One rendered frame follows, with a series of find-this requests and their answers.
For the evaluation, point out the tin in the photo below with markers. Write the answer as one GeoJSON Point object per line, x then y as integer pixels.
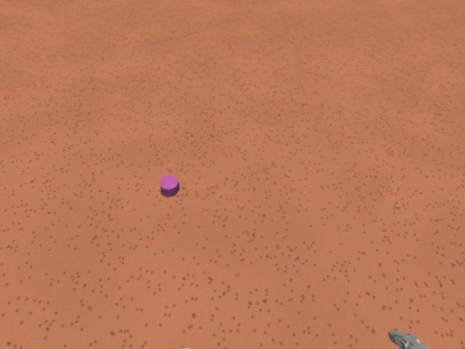
{"type": "Point", "coordinates": [169, 185]}

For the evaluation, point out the right robot hand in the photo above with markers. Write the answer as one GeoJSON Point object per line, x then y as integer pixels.
{"type": "Point", "coordinates": [405, 341]}

